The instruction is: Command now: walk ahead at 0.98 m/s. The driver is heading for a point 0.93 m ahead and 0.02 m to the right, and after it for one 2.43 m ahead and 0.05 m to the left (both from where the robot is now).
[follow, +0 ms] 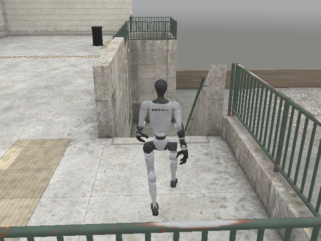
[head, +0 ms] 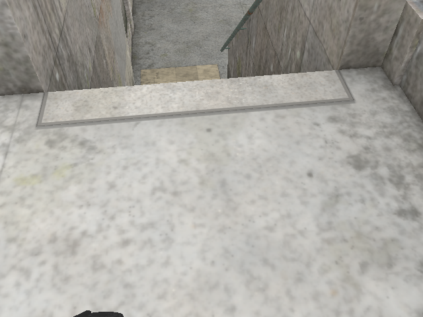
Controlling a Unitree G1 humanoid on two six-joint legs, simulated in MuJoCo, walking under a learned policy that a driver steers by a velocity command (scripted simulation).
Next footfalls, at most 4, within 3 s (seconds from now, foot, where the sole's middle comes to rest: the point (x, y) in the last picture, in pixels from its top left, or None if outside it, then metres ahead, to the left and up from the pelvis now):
0.14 right None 0.35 -0.08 -0.77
0.60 left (181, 227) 0.81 0.09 -0.77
1.06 right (215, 133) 1.27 -0.07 -0.77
1.46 left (175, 90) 1.56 0.10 -0.77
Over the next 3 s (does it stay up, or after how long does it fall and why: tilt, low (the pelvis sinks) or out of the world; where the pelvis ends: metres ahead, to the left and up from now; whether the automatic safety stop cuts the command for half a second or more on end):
stays up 2.46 0.03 -0.91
